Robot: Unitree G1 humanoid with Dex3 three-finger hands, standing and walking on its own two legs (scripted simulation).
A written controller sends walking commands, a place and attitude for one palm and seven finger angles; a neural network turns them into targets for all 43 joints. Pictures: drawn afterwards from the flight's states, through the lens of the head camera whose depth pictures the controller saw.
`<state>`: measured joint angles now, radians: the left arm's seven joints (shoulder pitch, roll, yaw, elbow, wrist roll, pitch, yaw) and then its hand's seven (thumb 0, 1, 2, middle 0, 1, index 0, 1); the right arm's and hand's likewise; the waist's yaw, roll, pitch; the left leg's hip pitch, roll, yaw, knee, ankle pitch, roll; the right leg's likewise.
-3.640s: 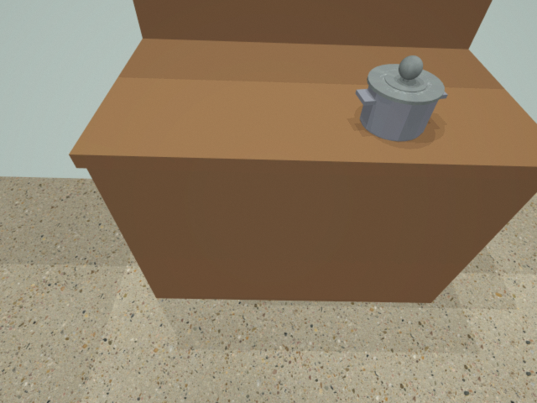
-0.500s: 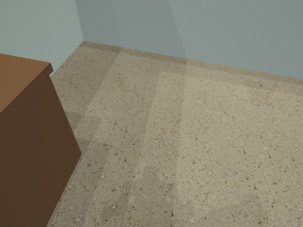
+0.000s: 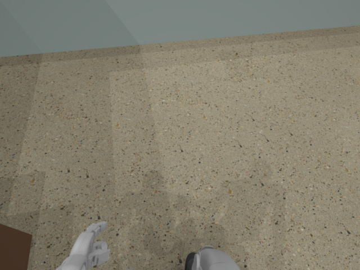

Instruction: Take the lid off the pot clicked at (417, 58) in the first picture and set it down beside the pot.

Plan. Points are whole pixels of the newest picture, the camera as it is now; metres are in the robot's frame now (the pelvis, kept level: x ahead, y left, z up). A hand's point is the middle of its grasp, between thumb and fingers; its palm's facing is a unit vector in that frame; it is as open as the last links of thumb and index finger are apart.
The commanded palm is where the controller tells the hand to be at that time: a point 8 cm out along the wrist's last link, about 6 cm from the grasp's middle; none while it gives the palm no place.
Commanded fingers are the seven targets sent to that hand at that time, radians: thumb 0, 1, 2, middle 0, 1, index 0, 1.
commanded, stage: walk to a spot facing it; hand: left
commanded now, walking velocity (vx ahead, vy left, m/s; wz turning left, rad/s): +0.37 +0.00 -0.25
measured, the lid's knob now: out of the picture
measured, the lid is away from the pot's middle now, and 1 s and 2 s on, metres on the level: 0.00 0.00 0.00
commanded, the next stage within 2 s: turn to face it in 0.34 s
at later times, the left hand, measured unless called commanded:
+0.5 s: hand (87, 241) +0.20 +0.23 -0.16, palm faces -0.08 -0.98 -0.17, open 7.4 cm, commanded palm none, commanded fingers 0.00 0.90 0.90 -0.20 -0.30 -0.20 -0.30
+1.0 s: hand (114, 176) +0.37 +0.18 -0.13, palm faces +0.09 -0.97 -0.22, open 7.3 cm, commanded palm none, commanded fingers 0.00 0.90 0.90 -0.20 -0.30 -0.20 -0.30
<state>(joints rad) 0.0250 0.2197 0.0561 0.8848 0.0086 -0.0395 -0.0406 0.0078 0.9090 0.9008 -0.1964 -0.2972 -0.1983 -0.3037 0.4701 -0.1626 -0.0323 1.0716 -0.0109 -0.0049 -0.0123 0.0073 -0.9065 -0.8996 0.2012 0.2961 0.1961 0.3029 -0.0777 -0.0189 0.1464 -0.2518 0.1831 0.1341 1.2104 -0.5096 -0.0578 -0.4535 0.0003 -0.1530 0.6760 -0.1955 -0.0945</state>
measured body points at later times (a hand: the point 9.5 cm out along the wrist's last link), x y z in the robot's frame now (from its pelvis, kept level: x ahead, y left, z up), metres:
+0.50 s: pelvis +0.19 +0.04 +0.03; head +0.20 +0.07 +0.47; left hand +0.21 +0.28 -0.14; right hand +0.25 -0.20 -0.10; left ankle +0.22 +0.13 -0.71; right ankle +0.13 -0.08 -0.63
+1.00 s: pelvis +0.27 +0.00 +0.03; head +0.31 +0.00 +0.47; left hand +0.36 +0.23 -0.11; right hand +0.31 -0.24 -0.13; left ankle +0.27 +0.12 -0.65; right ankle +0.26 -0.11 -0.71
